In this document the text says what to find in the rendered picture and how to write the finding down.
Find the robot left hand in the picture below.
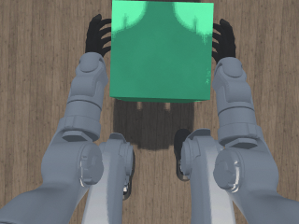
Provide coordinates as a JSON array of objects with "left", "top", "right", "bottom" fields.
[{"left": 85, "top": 14, "right": 112, "bottom": 58}]

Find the robot left forearm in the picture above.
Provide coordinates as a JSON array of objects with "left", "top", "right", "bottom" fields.
[{"left": 41, "top": 51, "right": 108, "bottom": 176}]

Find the left robot upper arm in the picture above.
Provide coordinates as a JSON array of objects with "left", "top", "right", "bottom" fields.
[{"left": 0, "top": 141, "right": 105, "bottom": 224}]

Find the left robot foot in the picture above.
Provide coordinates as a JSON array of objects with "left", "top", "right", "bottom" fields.
[{"left": 122, "top": 152, "right": 135, "bottom": 201}]

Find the robot right hand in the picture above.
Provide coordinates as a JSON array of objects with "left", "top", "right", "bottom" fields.
[{"left": 211, "top": 19, "right": 236, "bottom": 65}]

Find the robot right forearm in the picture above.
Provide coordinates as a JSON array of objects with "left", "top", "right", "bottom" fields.
[{"left": 211, "top": 57, "right": 279, "bottom": 180}]

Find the robot left thigh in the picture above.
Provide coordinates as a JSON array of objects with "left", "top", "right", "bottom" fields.
[{"left": 81, "top": 138, "right": 134, "bottom": 224}]

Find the right robot upper arm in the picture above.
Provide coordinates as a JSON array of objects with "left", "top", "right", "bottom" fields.
[{"left": 213, "top": 147, "right": 299, "bottom": 224}]

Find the carton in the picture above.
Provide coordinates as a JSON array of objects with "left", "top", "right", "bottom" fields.
[{"left": 109, "top": 0, "right": 214, "bottom": 104}]

